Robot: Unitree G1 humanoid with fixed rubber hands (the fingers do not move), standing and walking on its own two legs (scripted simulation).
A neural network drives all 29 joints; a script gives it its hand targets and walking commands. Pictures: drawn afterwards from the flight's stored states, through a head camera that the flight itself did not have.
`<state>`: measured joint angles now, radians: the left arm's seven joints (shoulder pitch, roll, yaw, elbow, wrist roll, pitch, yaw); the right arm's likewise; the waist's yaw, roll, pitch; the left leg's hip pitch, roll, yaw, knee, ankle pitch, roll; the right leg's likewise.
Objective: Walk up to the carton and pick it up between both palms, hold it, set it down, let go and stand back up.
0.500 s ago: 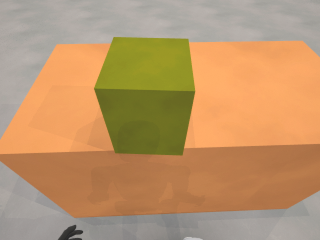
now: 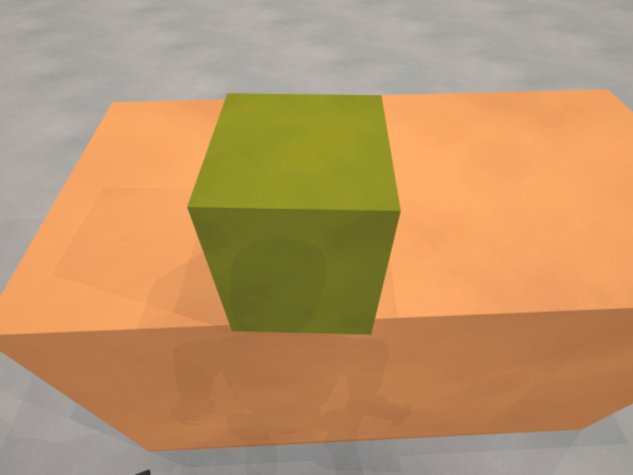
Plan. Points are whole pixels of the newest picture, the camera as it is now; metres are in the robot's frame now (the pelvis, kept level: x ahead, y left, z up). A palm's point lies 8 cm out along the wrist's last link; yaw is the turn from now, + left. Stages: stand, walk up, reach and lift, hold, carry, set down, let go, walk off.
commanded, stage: walk up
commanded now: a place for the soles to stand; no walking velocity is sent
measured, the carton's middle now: (302, 219) +0.42 +0.03 +0.10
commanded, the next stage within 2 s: reach and lift in 1.12 s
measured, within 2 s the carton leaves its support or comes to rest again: neither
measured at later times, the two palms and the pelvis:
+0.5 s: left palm out of the picture +0.12 +0.26 -0.10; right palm out of the picture +0.06 -0.26 -0.11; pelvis +0.01 +0.01 +0.00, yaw -2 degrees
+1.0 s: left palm out of the picture +0.09 +0.25 -0.10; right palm out of the picture +0.01 -0.27 -0.11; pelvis +0.00 +0.00 +0.00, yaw -4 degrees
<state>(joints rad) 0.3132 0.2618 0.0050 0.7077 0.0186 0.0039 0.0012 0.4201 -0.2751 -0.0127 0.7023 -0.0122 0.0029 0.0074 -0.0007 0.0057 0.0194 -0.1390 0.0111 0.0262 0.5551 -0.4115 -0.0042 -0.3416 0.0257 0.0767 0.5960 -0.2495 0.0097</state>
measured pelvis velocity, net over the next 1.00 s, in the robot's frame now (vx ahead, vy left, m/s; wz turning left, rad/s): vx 0.00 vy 0.00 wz -0.06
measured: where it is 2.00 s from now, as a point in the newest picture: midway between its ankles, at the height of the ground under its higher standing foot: outside the picture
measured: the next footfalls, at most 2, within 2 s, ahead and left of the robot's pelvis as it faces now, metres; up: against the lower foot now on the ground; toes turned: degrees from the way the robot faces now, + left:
none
